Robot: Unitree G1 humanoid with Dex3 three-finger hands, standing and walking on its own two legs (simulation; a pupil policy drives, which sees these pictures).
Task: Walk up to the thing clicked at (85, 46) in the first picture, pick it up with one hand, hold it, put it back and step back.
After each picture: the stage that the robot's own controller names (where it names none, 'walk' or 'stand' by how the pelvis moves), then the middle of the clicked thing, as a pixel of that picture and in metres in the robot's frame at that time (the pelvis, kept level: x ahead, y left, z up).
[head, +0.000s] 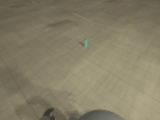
stand; (85, 42) +1.67 +0.16 -0.65
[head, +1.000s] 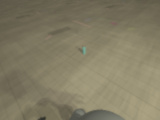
walk; (84, 49) +1.54 +0.30 -0.65
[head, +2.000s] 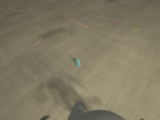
walk; (78, 61) +1.02 +0.34 -0.65
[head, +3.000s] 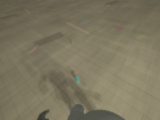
walk; (77, 77) +0.69 +0.27 -0.64
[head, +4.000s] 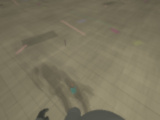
walk; (73, 88) +0.47 +0.22 -0.63
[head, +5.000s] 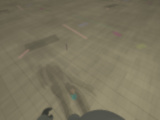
stand; (73, 94) +0.41 +0.22 -0.65
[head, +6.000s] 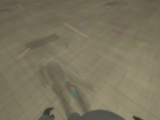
stand; (73, 92) +0.42 +0.23 -0.65
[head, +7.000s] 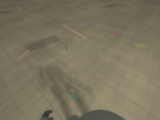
stand; (73, 94) +0.42 +0.23 -0.66
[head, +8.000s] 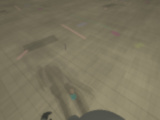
stand; (72, 94) +0.41 +0.23 -0.66
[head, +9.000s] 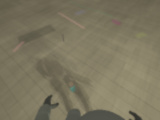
go down; (72, 87) +0.42 +0.23 -0.64
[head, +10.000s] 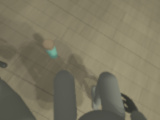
go down; (51, 50) +0.47 +0.30 -0.23
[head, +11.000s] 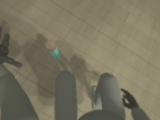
close in; (53, 50) +0.47 +0.30 -0.24
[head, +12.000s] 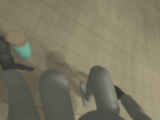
close in; (22, 47) +0.44 +0.34 -0.16
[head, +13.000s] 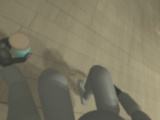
lift; (21, 48) +0.42 +0.33 -0.16
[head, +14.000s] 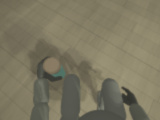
lift; (57, 70) +0.31 +0.24 -0.02
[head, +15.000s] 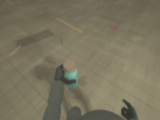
hold; (71, 75) +0.31 +0.14 +0.05
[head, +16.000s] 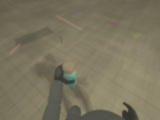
hold; (70, 75) +0.32 +0.15 +0.02
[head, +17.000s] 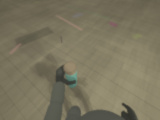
crouch; (71, 76) +0.32 +0.14 +0.01
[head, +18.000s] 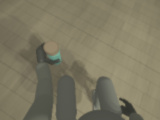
crouch; (54, 55) +0.43 +0.23 -0.06
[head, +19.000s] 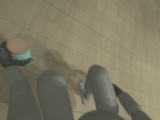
lower; (23, 54) +0.41 +0.31 -0.16
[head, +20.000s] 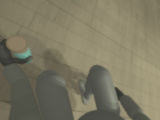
lower; (22, 52) +0.41 +0.32 -0.16
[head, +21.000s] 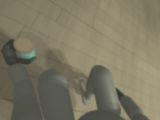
lower; (27, 53) +0.41 +0.31 -0.16
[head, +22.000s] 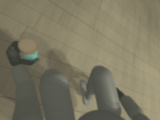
lower; (30, 54) +0.40 +0.30 -0.16
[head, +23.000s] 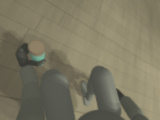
loosen; (38, 55) +0.40 +0.27 -0.16
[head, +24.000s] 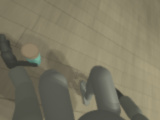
withdraw; (33, 57) +0.40 +0.28 -0.17
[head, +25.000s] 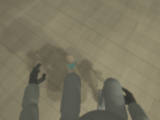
walk; (70, 62) +0.43 +0.22 -0.30
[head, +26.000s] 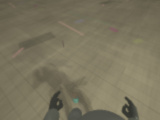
stand; (75, 98) +0.36 +0.17 -0.59
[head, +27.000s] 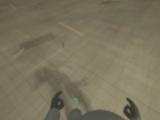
stand; (74, 97) +0.37 +0.18 -0.60
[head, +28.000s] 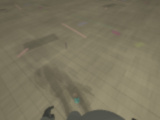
stand; (76, 97) +0.37 +0.17 -0.63
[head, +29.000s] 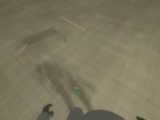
walk; (77, 90) +0.40 +0.17 -0.64
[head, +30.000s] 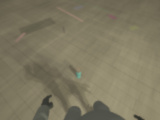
walk; (78, 73) +0.63 +0.14 -0.64
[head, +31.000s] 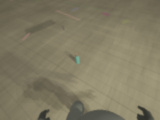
stand; (77, 58) +0.96 +0.28 -0.63
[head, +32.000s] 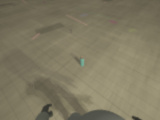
stand; (82, 61) +1.01 +0.18 -0.65
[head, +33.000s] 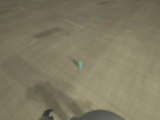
stand; (79, 63) +1.00 +0.22 -0.66
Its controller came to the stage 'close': yes
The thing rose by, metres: 0.67
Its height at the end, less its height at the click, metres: +0.00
